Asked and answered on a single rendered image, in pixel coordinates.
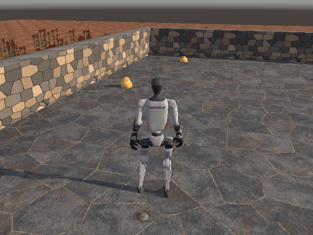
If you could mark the robot right hand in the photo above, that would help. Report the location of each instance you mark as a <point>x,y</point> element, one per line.
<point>178,140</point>

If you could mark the right robot foot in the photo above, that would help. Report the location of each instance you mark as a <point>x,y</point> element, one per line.
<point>167,193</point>

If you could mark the robot right upper arm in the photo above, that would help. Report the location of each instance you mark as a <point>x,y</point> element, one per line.
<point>174,112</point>

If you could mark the robot left hand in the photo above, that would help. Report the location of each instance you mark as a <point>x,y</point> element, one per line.
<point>133,142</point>

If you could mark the left robot forearm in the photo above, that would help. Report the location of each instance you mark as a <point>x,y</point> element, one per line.
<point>135,131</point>

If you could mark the right robot thigh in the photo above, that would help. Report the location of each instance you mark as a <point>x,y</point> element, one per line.
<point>168,147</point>

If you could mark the robot left upper arm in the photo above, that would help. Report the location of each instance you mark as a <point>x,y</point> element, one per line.
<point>139,111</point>

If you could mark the right robot forearm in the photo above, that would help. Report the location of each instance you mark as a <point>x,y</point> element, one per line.
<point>178,131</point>

